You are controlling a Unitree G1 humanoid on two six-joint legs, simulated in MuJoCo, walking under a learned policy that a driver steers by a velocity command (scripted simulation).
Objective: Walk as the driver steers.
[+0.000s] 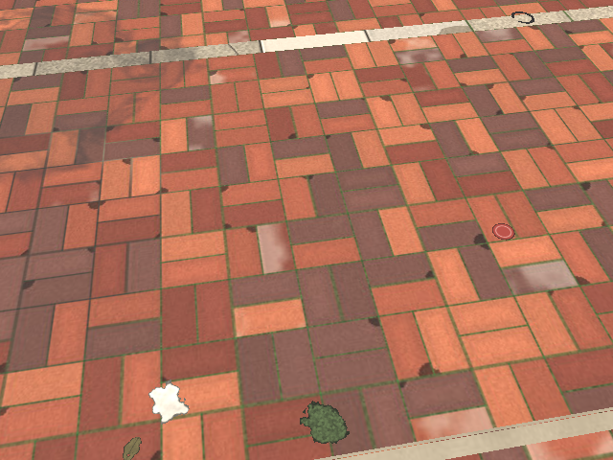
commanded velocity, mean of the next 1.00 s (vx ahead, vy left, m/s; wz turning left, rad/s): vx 0.23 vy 0.00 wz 0.45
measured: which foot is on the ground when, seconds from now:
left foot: up 0.00-0.22, down 0.24-0.70, up 0.72-0.96, down 0.98-1.00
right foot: down 0.00-0.28, up 0.30-0.66, down 0.68-1.00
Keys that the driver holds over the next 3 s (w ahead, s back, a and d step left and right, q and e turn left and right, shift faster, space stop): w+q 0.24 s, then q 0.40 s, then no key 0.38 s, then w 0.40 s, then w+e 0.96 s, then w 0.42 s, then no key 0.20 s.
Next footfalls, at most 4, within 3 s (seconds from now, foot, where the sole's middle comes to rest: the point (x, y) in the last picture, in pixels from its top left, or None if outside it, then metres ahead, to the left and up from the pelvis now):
0.24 left None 0.32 0.15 -0.78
0.68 right None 0.43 -0.03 -0.78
0.98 left None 0.31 0.18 -0.78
1.60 left None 0.50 0.32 -0.83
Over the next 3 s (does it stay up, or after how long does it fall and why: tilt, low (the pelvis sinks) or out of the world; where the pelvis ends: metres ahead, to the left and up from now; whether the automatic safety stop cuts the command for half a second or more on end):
stays up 1.08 0.36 -0.13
